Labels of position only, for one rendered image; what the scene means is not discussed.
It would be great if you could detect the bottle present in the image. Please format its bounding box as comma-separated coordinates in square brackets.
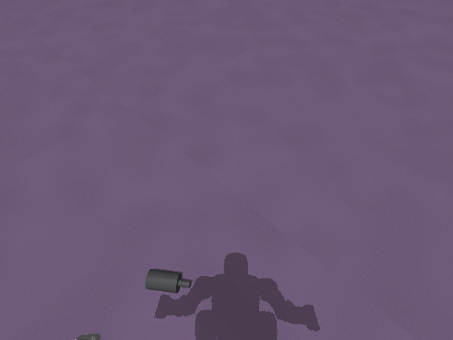
[145, 269, 191, 293]

